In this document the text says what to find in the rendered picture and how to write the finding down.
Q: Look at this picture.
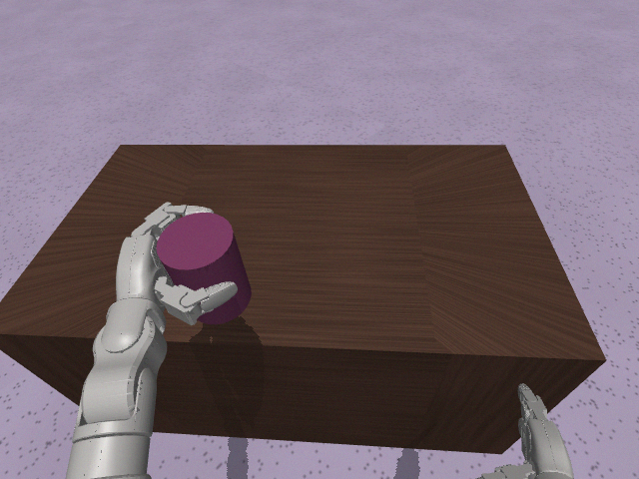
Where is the right robot hand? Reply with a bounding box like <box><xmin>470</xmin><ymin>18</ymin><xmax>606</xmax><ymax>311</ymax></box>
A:
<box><xmin>476</xmin><ymin>383</ymin><xmax>574</xmax><ymax>479</ymax></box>

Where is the left robot arm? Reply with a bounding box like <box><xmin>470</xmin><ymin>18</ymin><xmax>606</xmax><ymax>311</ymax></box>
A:
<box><xmin>66</xmin><ymin>298</ymin><xmax>167</xmax><ymax>479</ymax></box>

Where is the can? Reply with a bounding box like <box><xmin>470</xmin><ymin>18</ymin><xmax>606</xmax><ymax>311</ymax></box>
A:
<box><xmin>157</xmin><ymin>213</ymin><xmax>252</xmax><ymax>324</ymax></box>

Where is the left robot hand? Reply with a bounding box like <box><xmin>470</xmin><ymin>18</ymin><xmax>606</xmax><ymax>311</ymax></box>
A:
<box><xmin>116</xmin><ymin>202</ymin><xmax>238</xmax><ymax>325</ymax></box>

